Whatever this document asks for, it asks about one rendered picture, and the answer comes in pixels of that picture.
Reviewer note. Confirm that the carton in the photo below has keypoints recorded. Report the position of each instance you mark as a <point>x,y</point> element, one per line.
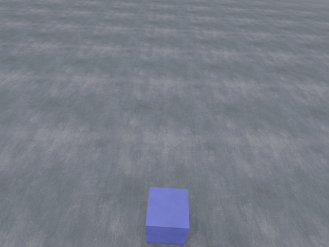
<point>167,220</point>

